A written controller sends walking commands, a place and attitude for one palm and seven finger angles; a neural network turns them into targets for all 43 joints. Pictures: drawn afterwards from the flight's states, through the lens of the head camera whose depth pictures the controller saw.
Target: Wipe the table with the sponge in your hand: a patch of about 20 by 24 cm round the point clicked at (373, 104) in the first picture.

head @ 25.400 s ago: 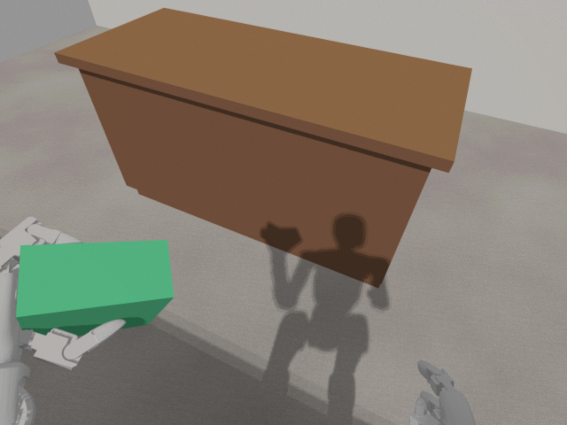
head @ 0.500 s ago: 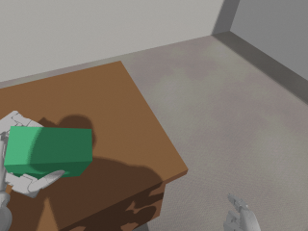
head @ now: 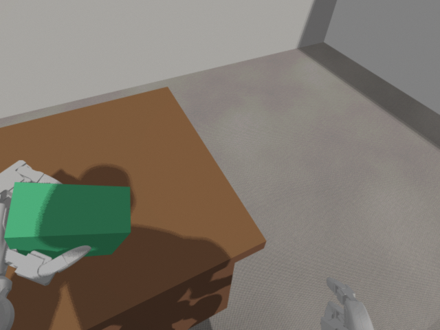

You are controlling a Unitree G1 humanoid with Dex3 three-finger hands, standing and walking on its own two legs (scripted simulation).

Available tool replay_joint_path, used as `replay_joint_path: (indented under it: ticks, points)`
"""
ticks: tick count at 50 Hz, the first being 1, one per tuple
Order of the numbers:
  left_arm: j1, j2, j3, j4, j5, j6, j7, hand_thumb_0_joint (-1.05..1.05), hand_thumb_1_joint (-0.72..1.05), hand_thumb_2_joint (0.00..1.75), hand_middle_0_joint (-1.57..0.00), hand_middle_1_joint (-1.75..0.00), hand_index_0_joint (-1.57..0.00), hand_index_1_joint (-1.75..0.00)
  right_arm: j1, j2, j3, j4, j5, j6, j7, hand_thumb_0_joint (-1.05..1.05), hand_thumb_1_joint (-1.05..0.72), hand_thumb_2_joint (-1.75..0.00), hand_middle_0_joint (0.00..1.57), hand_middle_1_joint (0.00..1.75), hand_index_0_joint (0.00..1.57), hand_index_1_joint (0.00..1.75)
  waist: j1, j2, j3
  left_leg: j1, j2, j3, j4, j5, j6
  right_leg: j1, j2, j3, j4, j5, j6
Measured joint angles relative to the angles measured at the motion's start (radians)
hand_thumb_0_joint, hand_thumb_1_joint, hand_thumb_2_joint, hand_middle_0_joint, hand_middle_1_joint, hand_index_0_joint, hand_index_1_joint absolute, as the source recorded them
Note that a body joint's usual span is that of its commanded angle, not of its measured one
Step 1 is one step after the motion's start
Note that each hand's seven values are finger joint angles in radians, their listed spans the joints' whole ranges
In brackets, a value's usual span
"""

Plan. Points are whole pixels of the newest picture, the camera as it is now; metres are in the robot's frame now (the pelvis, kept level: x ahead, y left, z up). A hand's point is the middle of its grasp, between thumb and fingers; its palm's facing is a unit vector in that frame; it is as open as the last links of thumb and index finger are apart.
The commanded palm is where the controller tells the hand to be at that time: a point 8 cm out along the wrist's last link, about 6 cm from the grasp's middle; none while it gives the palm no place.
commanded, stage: shuffle to correct the standing spot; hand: left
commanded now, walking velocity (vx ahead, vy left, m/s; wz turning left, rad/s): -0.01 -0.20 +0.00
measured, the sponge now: (89, 224) +0.23 +0.20 +0.14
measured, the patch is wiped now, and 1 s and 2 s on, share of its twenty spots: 0.00 0.00 0.00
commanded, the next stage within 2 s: come to a stop and stand still in 1.80 s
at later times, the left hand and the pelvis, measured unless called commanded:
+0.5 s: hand (51, 222) +0.22 +0.24 +0.16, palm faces +0.30 -0.86 -0.41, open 10.3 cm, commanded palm +0.16 +0.28 +0.18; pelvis +0.00 +0.00 +0.00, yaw +0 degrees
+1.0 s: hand (49, 223) +0.22 +0.24 +0.16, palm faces +0.30 -0.86 -0.40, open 10.3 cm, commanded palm +0.16 +0.28 +0.18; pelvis +0.00 +0.00 +0.00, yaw +0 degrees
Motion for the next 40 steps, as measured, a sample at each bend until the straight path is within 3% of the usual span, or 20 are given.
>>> replay_joint_path:
  ticks: [7, 15, 25, 33, 40]
  points:
    - [0.026, -0.006, -0.010, -0.007, -0.006, 0.005, 0.002, -0.01, -0.52, 1.03, -0.71, -1.36, -0.72, -1.34, 0.004, -0.006, -0.003, 0.005, 0.005, 0.005, -0.003, 0.01, -0.90, -0.90, 0.20, 0.30, 0.20, 0.30, 0.001, 0.002, -0.008, -0.016, 0.003, 0.001, 0.034, -0.023, 0.010, -0.013, 0.003, 0.001, 0.027, -0.016, -0.012]
    - [-0.003, -0.003, 0.001, -0.007, -0.001, 0.001, 0.009, -0.01, -0.52, 1.03, -0.71, -1.36, -0.72, -1.34, 0.007, -0.003, -0.003, 0.016, -0.002, 0.004, -0.007, 0.01, -0.90, -0.90, 0.20, 0.30, 0.20, 0.30, 0.007, -0.008, -0.010, -0.001, -0.001, 0.004, 0.016, -0.018, 0.001, -0.005, -0.003, 0.004, 0.022, -0.019, 0.007]
    - [0.019, 0.004, -0.004, -0.008, -0.004, 0.003, -0.004, -0.01, -0.52, 1.03, -0.71, -1.36, -0.71, -1.34, -0.012, 0.001, 0.000, -0.012, 0.002, 0.007, 0.001, 0.01, -0.90, -0.90, 0.20, 0.30, 0.20, 0.30, -0.002, 0.007, -0.001, -0.001, 0.002, 0.008, 0.008, -0.009, 0.001, -0.004, 0.000, 0.007, 0.008, -0.006, -0.002]
    - [0.025, -0.008, -0.008, 0.001, -0.007, 0.009, 0.007, -0.01, -0.52, 1.03, -0.71, -1.36, -0.72, -1.34, 0.005, -0.006, -0.001, 0.007, 0.004, 0.010, -0.007, 0.01, -0.90, -0.90, 0.20, 0.30, 0.20, 0.30, 0.009, 0.002, -0.016, -0.010, 0.004, 0.005, 0.029, -0.022, 0.006, -0.010, 0.002, 0.004, 0.025, -0.016, -0.008]
    - [-0.009, -0.019, -0.009, 0.006, 0.000, 0.008, 0.014, -0.01, -0.52, 1.03, -0.71, -1.36, -0.72, -1.34, 0.006, -0.005, -0.002, 0.014, 0.001, 0.009, -0.006, 0.01, -0.90, -0.90, 0.20, 0.30, 0.20, 0.30, 0.008, -0.005, -0.014, 0.000, 0.001, 0.006, 0.016, -0.014, 0.003, -0.003, -0.001, 0.005, 0.017, -0.013, 0.006]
